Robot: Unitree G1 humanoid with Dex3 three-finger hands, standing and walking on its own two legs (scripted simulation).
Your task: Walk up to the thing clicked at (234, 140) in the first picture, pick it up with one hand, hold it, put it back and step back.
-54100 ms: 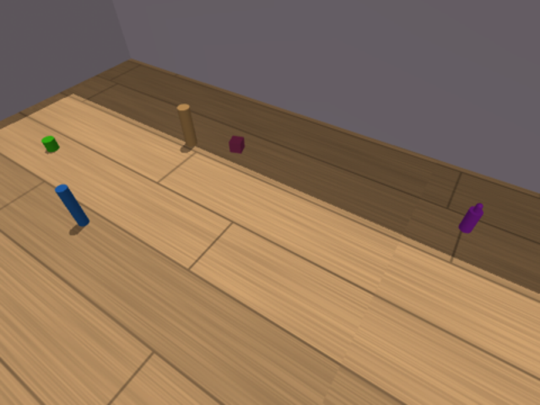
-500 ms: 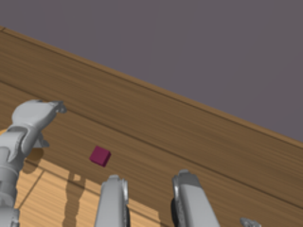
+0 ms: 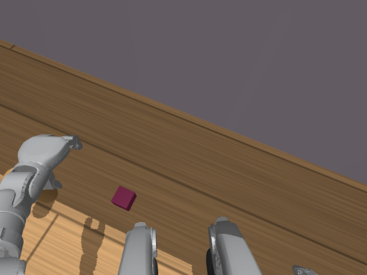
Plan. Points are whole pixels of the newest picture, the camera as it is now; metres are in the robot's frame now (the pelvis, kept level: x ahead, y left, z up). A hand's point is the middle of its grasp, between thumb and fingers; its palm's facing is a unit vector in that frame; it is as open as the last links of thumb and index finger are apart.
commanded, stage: go down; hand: left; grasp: from above
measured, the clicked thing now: (124, 198) +0.42 +0.21 -0.55
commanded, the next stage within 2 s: withdraw in 1.26 s
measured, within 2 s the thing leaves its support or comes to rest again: neither
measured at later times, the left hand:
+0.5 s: hand (47, 166) +0.39 +0.30 -0.06, palm faces -0.42 +0.02 -0.91, open 10.7 cm
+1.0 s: hand (45, 166) +0.38 +0.30 -0.05, palm faces -0.43 +0.02 -0.90, open 10.7 cm
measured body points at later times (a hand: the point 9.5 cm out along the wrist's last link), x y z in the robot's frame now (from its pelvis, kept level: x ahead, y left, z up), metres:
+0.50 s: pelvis +0.01 +0.01 +0.02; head +0.15 +0.04 +0.45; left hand +0.41 +0.29 -0.01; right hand +0.09 -0.27 -0.10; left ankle +0.06 +0.11 -0.55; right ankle +0.07 -0.15 -0.55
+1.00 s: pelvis +0.01 +0.01 +0.03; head +0.15 +0.04 +0.46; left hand +0.40 +0.29 +0.00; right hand +0.10 -0.27 -0.08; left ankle +0.06 +0.11 -0.55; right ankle +0.07 -0.15 -0.55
